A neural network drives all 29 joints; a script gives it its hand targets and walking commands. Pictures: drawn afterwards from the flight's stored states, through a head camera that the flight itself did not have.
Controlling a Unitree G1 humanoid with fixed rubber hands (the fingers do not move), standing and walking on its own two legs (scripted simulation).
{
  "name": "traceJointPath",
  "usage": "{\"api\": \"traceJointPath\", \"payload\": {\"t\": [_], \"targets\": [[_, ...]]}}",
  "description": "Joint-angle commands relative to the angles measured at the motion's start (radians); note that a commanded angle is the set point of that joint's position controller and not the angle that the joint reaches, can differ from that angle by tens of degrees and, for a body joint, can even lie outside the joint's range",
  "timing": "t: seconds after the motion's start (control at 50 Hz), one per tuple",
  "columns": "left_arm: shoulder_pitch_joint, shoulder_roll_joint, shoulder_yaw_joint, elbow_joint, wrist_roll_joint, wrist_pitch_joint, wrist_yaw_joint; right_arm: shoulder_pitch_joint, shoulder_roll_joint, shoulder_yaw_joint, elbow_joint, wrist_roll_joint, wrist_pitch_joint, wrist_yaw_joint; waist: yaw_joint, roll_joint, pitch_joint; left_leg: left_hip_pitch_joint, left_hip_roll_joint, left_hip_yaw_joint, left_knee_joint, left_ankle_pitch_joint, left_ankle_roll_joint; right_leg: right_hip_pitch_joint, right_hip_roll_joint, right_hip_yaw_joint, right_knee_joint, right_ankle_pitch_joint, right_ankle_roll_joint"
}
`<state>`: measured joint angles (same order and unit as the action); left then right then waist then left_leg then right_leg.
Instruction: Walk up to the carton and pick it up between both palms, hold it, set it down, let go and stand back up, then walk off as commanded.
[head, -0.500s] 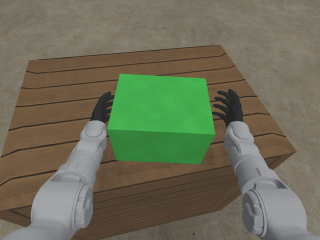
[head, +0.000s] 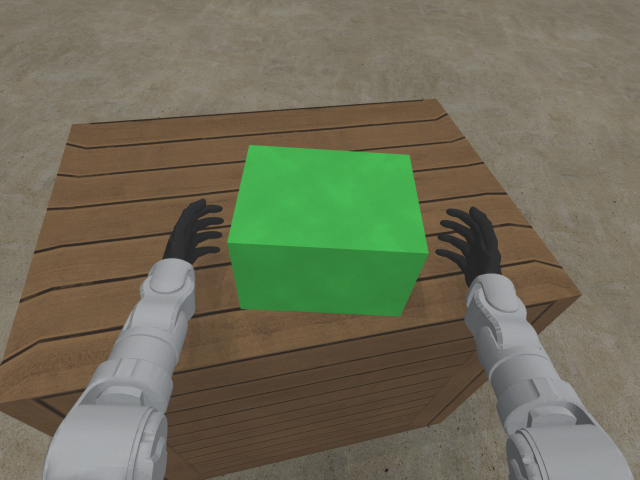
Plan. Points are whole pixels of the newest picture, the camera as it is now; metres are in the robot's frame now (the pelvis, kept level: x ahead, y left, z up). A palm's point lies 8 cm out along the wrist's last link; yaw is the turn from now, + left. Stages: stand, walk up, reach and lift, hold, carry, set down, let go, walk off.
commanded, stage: set down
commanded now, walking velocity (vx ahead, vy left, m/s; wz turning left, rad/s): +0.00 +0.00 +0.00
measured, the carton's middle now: (325, 231) +0.46 +0.01 +0.05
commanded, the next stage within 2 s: none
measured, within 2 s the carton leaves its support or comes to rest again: neither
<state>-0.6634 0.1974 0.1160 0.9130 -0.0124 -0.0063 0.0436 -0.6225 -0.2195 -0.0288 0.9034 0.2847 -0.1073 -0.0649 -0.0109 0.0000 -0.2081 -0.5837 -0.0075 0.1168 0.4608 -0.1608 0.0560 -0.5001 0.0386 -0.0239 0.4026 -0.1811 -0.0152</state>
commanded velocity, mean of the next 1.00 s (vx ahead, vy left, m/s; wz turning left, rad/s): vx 0.00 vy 0.00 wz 0.00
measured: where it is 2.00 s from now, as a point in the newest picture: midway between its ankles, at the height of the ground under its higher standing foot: outside the picture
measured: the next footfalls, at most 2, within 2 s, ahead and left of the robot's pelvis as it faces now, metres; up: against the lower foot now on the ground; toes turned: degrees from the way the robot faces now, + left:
none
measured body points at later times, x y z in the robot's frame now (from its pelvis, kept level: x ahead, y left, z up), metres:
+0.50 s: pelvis -0.03 +0.00 +0.00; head -0.05 +0.03 +0.45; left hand +0.30 +0.20 +0.06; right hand +0.30 -0.21 +0.09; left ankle +0.03 +0.06 -0.74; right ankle -0.01 -0.12 -0.74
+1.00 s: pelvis -0.02 +0.00 +0.01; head -0.05 +0.03 +0.46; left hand +0.23 +0.22 +0.05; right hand +0.23 -0.22 +0.08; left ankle +0.03 +0.06 -0.74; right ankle -0.01 -0.12 -0.74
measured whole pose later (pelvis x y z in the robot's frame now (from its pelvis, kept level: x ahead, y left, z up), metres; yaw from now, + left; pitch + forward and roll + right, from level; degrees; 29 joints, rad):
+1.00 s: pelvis -0.02 +0.00 +0.01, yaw +1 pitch +0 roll -2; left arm 0.13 0.23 0.03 -0.09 -0.07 0.45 0.07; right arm 0.19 -0.26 -0.03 -0.04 0.30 0.24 -0.05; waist 0.00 -0.04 -0.08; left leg -0.26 -0.01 0.11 0.40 -0.15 0.06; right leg -0.17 0.04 -0.02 0.34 -0.17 -0.01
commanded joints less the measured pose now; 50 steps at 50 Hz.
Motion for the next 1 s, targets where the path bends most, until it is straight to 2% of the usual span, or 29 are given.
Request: {"api": "traceJointPath", "payload": {"t": [0.0, 0.02, 0.06, 0.1, 0.12, 0.14, 0.16, 0.2, 0.26, 0.28, 0.3, 0.34, 0.36, 0.38, 0.4, 0.44, 0.46, 0.48, 0.5, 0.52, 0.54, 0.6, 0.68, 0.74, 0.76, 0.78, 0.82, 0.92, 0.98], "targets": [[-0.239, 0.164, -0.012, -0.486, -0.156, 0.004, -0.001, -0.282, -0.297, -0.002, -0.43, 0.043, 0.014, 0.01, -0.004, 0.007, -0.521, 0.762, 0.064, -0.128, 0.045, 0.531, -0.117, 0.083, 0.036, -0.032, -0.058, 0.277, -0.006], [-0.125, 0.148, -0.012, -0.548, -0.146, 0.015, -0.002, -0.162, -0.269, 0.038, -0.458, 0.055, 0.015, 0.014, 0.011, 0.01, -0.502, 0.801, 0.069, -0.135, 0.038, 0.556, -0.123, 0.143, 0.037, -0.02, -0.061, 0.325, -0.007], [-0.084, 0.156, 0.007, -0.67, -0.138, 0.065, -0.006, -0.138, -0.287, 0.032, -0.537, 0.058, 0.044, 0.008, 0.002, 0.006, -0.5, 0.8, 0.055, -0.13, 0.038, 0.594, -0.119, 0.171, 0.035, -0.019, -0.056, 0.37, -0.001], [-0.081, 0.165, 0.01, -0.682, -0.133, 0.105, -0.009, -0.125, -0.281, 0.021, -0.519, 0.06, 0.078, 0.018, 0.015, 0.005, -0.393, 0.804, 0.065, -0.155, -0.004, 0.461, -0.123, 0.14, 0.034, -0.022, -0.076, 0.238, 0.001], [0.015, 0.124, -0.015, -0.747, -0.143, 0.138, -0.008, -0.066, -0.292, 0.019, -0.564, 0.067, 0.091, 0.021, -0.005, -0.003, -0.356, 0.815, 0.066, -0.16, -0.016, 0.46, -0.119, 0.158, 0.033, -0.028, -0.08, 0.281, -0.004], [0.022, 0.137, 0.006, -0.717, -0.128, 0.161, -0.014, -0.07, -0.276, 0.024, -0.572, 0.06, 0.107, 0.018, 0.014, -0.005, -0.283, 0.779, 0.061, -0.156, -0.027, 0.432, -0.112, 0.154, 0.021, -0.017, -0.084, 0.251, 0.001], [-0.057, 0.159, 0.007, -0.694, -0.131, 0.162, -0.01, -0.122, -0.263, 0.007, -0.568, 0.059, 0.124, 0.024, 0.025, 0.01, -0.257, 0.754, 0.062, -0.155, -0.049, 0.299, -0.118, 0.117, 0.017, -0.007, -0.096, 0.123, 0.001], [-0.007, 0.145, -0.032, -0.724, -0.164, 0.186, -0.003, -0.072, -0.246, -0.008, -0.614, 0.05, 0.155, 0.032, 0.006, -0.028, -0.21, 0.706, 0.065, -0.173, -0.09, 0.166, -0.1, 0.128, 0.003, -0.005, -0.101, 0.08, 0.0], [0.035, 0.145, -0.071, -0.787, -0.177, 0.191, 0.006, -0.012, -0.218, -0.025, -0.675, 0.037, 0.169, 0.041, -0.001, -0.011, -0.19, 0.709, 0.072, -0.19, -0.114, 0.088, -0.107, 0.146, -0.004, -0.003, -0.103, 0.049, -0.01], [-0.011, 0.161, -0.06, -0.743, -0.177, 0.199, 0.004, -0.056, -0.234, -0.041, -0.649, 0.031, 0.187, 0.043, 0.006, -0.019, -0.153, 0.664, 0.068, -0.183, -0.122, 0.047, -0.1, 0.121, -0.003, -0.01, -0.1, -0.001, -0.011], [0.151, 0.143, -0.059, -0.858, -0.167, 0.202, 0.012, 0.103, -0.225, -0.028, -0.722, 0.051, 0.179, 0.044, 0.021, -0.013, -0.177, 0.734, 0.071, -0.192, -0.131, 0.103, -0.098, 0.181, -0.003, -0.004, -0.103, 0.084, -0.011], [-0.006, 0.157, -0.077, -0.764, -0.179, 0.187, 0.018, -0.02, -0.199, -0.055, -0.688, 0.013, 0.19, 0.04, 0.01, -0.003, -0.125, 0.649, 0.065, -0.179, -0.126, -0.008, -0.099, 0.119, -0.01, 0.003, -0.099, -0.03, -0.013], [0.111, 0.15, -0.083, -0.888, -0.176, 0.199, 0.028, 0.08, -0.219, -0.055, -0.779, 0.032, 0.181, 0.045, 0.02, 0.006, -0.153, 0.703, 0.073, -0.191, -0.145, 0.029, -0.098, 0.161, -0.008, -0.004, -0.101, 0.027, -0.018], [0.009, 0.177, -0.075, -0.885, -0.175, 0.205, 0.032, -0.012, -0.219, -0.068, -0.791, 0.022, 0.193, 0.044, 0.029, 0.006, -0.162, 0.668, 0.08, -0.2, -0.15, -0.015, -0.104, 0.148, -0.01, 0.003, -0.1, -0.018, -0.015], [0.181, 0.142, -0.099, -0.923, -0.17, 0.211, 0.038, 0.154, -0.207, -0.057, -0.79, 0.035, 0.19, 0.053, 0.016, 0.025, -0.131, 0.703, 0.082, -0.209, -0.157, 0.018, -0.107, 0.193, -0.007, -0.004, -0.104, 0.049, -0.022], [0.269, 0.147, -0.08, -1.0, -0.162, 0.241, 0.038, 0.255, -0.213, -0.045, -0.803, 0.053, 0.199, 0.051, 0.027, 0.026, -0.114, 0.724, 0.072, -0.195, -0.156, 0.056, -0.107, 0.23, 0.0, -0.001, -0.116, 0.08, -0.023], [0.084, 0.184, -0.064, -0.91, -0.172, 0.254, 0.039, 0.09, -0.194, -0.043, -0.817, 0.045, 0.217, 0.041, 0.05, 0.022, -0.114, 0.645, 0.069, -0.185, -0.16, -0.046, -0.109, 0.181, -0.012, 0.017, -0.119, -0.046, -0.012], [0.271, 0.146, -0.092, -0.957, -0.161, 0.272, 0.042, 0.267, -0.204, -0.066, -0.827, 0.045, 0.22, 0.049, 0.027, 0.012, -0.048, 0.686, 0.073, -0.198, -0.181, -0.036, -0.094, 0.204, -0.011, 0.001, -0.123, 0.01, -0.026], [0.118, 0.184, -0.068, -0.922, -0.167, 0.284, 0.04, 0.113, -0.204, -0.067, -0.853, 0.039, 0.234, 0.046, 0.048, 0.007, -0.068, 0.623, 0.069, -0.189, -0.178, -0.089, -0.096, 0.179, -0.019, 0.013, -0.125, -0.062, -0.018], [0.22, 0.162, -0.084, -0.957, -0.169, 0.292, 0.043, 0.235, -0.206, -0.076, -0.875, 0.042, 0.24, 0.051, 0.034, -0.009, -0.043, 0.639, 0.066, -0.19, -0.189, -0.096, -0.084, 0.194, -0.02, 0.013, -0.128, -0.051, -0.018], [0.158, 0.175, -0.086, -0.946, -0.181, 0.301, 0.039, 0.188, -0.2, -0.079, -0.883, 0.031, 0.255, 0.045, 0.036, 0.001, -0.038, 0.622, 0.066, -0.185, -0.185, -0.118, -0.082, 0.176, -0.026, 0.019, -0.131, -0.082, -0.02], [0.334, 0.146, -0.098, -1.043, -0.191, 0.319, 0.033, 0.343, -0.173, -0.077, -0.995, 0.04, 0.253, 0.036, 0.039, -0.008, -0.033, 0.679, 0.063, -0.175, -0.188, -0.044, -0.093, 0.212, -0.026, 0.017, -0.146, -0.019, -0.017], [0.263, 0.19, -0.072, -1.1, -0.203, 0.334, 0.03, 0.327, -0.161, -0.081, -1.084, 0.022, 0.283, 0.016, 0.06, -0.027, -0.034, 0.648, 0.051, -0.147, -0.184, -0.081, -0.072, 0.189, -0.038, 0.042, -0.154, -0.089, -0.01], [0.459, 0.168, -0.061, -1.195, -0.191, 0.357, 0.032, 0.503, -0.168, -0.087, -1.151, 0.042, 0.29, 0.017, 0.067, 0.0, -0.018, 0.683, 0.06, -0.158, -0.19, -0.025, -0.096, 0.218, -0.026, 0.035, -0.153, -0.008, -0.012], [0.535, 0.153, -0.06, -1.288, -0.186, 0.369, 0.03, 0.578, -0.171, -0.079, -1.196, 0.049, 0.289, 0.014, 0.066, 0.003, -0.026, 0.72, 0.059, -0.164, -0.194, 0.015, -0.097, 0.253, -0.023, 0.03, -0.163, 0.039, -0.013], [0.473, 0.177, -0.038, -1.245, -0.179, 0.372, 0.024, 0.517, -0.163, -0.072, -1.178, 0.044, 0.3, 0.008, 0.084, 0.012, -0.011, 0.693, 0.057, -0.152, -0.19, 0.005, -0.1, 0.227, -0.035, 0.04, -0.166, 0.004, -0.006], [0.604, 0.155, -0.045, -1.249, -0.17, 0.399, 0.016, 0.616, -0.173, -0.079, -1.201, 0.045, 0.308, 0.013, 0.067, 0.009, 0.041, 0.714, 0.06, -0.157, -0.198, -0.014, -0.102, 0.212, -0.031, 0.034, -0.185, -0.019, -0.02], [0.76, 0.128, -0.054, -1.362, -0.149, 0.415, 0.017, 0.762, -0.148, -0.089, -1.256, 0.025, 0.32, 0.019, 0.09, 0.052, 0.13, 0.716, 0.07, -0.162, -0.213, 0.003, -0.122, 0.215, -0.029, 0.03, -0.204, -0.023, -0.03], [0.701, 0.15, -0.058, -1.409, -0.187, 0.382, 0.023, 0.745, -0.12, -0.101, -1.372, 0.003, 0.314, 0.02, 0.088, 0.019, 0.114, 0.691, 0.072, -0.148, -0.208, -0.029, -0.115, 0.177, -0.03, 0.033, -0.2, -0.068, -0.031]]}}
